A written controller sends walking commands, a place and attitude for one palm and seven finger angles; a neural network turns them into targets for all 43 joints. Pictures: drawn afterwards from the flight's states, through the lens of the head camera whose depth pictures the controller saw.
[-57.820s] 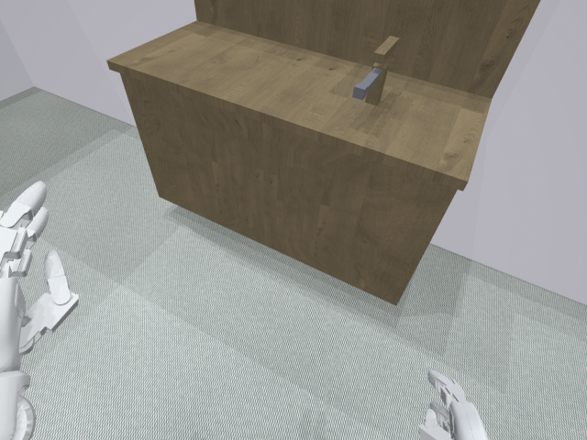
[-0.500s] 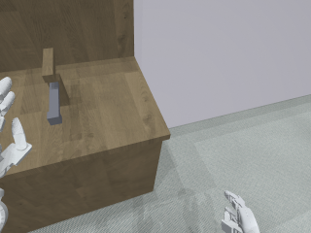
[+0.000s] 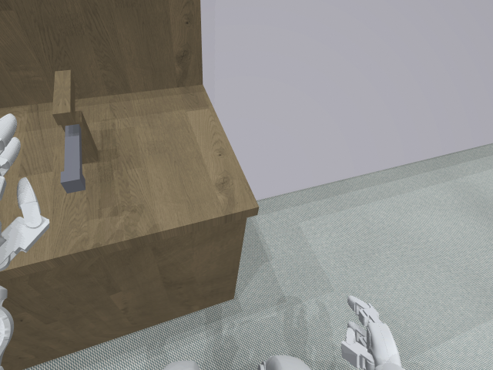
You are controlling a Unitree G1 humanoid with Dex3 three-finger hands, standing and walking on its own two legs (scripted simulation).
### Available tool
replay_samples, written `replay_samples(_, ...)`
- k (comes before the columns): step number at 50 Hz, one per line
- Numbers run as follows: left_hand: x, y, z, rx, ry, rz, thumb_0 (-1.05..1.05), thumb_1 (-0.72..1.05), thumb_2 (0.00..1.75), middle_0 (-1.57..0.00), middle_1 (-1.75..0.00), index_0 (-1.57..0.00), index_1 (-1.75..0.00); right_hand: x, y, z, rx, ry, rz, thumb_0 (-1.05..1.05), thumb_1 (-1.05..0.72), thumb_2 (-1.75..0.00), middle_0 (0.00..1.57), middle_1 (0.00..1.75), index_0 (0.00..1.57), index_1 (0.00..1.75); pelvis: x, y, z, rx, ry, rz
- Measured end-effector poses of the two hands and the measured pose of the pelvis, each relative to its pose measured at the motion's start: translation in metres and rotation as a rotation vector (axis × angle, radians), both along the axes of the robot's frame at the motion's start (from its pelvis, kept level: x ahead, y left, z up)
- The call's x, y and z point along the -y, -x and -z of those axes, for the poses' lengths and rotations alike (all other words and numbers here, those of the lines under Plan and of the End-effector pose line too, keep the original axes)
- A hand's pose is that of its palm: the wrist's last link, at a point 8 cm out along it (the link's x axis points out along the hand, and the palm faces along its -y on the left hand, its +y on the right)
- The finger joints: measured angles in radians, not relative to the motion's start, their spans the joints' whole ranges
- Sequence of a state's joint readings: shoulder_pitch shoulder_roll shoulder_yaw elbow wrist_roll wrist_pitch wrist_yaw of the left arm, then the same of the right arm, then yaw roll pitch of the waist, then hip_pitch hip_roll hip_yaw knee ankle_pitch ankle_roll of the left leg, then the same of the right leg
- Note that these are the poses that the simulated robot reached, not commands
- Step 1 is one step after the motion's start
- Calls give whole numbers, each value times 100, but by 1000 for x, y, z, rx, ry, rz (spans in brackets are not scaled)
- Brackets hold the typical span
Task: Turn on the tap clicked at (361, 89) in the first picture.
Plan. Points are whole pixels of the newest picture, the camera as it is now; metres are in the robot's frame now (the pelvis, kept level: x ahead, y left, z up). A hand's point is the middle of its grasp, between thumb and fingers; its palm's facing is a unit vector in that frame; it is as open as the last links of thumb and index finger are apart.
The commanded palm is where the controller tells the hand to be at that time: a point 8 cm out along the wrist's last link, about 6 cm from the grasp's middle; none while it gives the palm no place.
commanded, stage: shuffle to correct the standing spot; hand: left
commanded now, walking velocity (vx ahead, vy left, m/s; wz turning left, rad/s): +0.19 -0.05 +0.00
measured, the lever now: (73, 181) +0.37 +0.31 +0.07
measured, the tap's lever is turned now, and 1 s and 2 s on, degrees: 0 0 0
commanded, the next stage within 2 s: come to a stop and stand still in 0.20 s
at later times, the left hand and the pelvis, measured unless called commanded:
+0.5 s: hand (105, 182) +0.29 +0.20 +0.18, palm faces +0.35 -0.87 -0.36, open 7.4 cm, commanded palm +0.23 +0.25 +0.19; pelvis +0.06 -0.02 +0.01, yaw -2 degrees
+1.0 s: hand (68, 162) +0.30 +0.24 +0.20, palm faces +0.47 -0.78 -0.41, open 7.4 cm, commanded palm +0.22 +0.24 +0.19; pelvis +0.05 -0.04 +0.02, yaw -1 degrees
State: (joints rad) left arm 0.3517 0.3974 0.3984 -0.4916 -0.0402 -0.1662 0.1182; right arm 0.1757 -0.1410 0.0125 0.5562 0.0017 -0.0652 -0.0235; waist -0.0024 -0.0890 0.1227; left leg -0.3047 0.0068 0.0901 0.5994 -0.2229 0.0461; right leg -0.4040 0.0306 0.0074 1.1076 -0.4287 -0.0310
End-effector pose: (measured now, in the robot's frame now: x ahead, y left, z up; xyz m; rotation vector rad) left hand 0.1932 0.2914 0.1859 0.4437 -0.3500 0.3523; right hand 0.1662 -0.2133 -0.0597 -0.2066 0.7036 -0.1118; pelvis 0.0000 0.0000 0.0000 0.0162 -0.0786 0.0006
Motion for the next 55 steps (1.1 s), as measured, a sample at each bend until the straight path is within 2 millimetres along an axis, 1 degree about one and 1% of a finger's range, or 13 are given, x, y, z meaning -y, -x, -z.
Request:
replay_samples(6,21,11,-24,-13,-89,13,1,89,90,-21,-30,-21,-30,-3,4,5,-23,-69,-38,2,-91,-90,20,30,20,30,12,-8,-8,-36,31,4)
replay_samples(11,28,12,-22,-23,-118,-48,1,89,90,-21,-30,-21,-30,16,-1,24,-65,-70,-41,2,-90,-89,20,30,20,30,27,-19,-1,-36,45,-13)
replay_samples(18,31,-25,3,-63,74,-88,1,89,90,-21,-30,-21,-30,52,-13,2,-91,21,8,2,-91,-89,20,30,20,30,33,-41,-17,-61,0,4)
replay_samples(23,43,-54,3,-25,46,28,1,89,90,-21,-30,-21,-30,66,-36,-8,-9,87,58,2,-91,-90,20,30,20,30,24,-54,-7,-46,24,12)
replay_samples(31,43,-68,-32,-16,-139,47,1,89,90,-22,-30,-22,-30,45,-67,-8,23,-6,35,2,-91,-90,19,30,20,29,28,-69,-12,-67,36,1)
replay_samples(36,37,-61,-23,-91,-101,-14,1,89,90,-21,-30,-21,-30,32,-74,1,-12,-57,7,2,-91,-90,20,30,20,30,31,-75,-14,-83,34,6)
replay_samples(40,36,-54,-1,-172,-15,-63,1,89,90,-21,-30,-21,-30,30,-75,4,-30,-54,-6,2,-91,-90,20,30,20,30,32,-75,-15,-77,29,6)
replay_samples(43,40,-51,6,-168,37,-69,1,89,90,-21,-30,-21,-30,31,-75,3,-31,-34,-18,2,-91,-90,20,30,20,30,33,-71,-15,-66,29,1)
replay_samples(46,44,-50,3,-127,58,-56,1,89,90,-21,-30,-21,-30,34,-74,-1,-21,-14,-20,2,-91,-90,20,30,20,30,34,-67,-15,-59,31,-2)
replay_samples(47,40,-52,-5,-104,0,-49,2,89,90,-22,-30,-21,-30,35,-73,-3,-15,5,-34,2,-91,-90,20,30,20,30,35,-64,-15,-61,34,-2)
replay_samples(49,21,-60,-23,-10,-86,-59,2,88,90,-22,-30,-22,-30,36,-68,-6,-20,31,-60,2,-91,-90,20,30,20,30,37,-57,-15,-68,30,7)
replay_samples(52,3,-65,-31,60,-57,-94,1,88,90,-22,-30,-22,-30,40,-60,-12,7,31,-48,2,-91,-90,20,30,20,30,32,-47,-15,-64,26,26)
replay_samples(55,15,-60,-22,29,-7,-30,1,89,90,-21,-30,-21,-30,43,-48,-17,48,24,-13,2,-91,-90,20,30,20,30,20,-39,-15,-59,28,37)
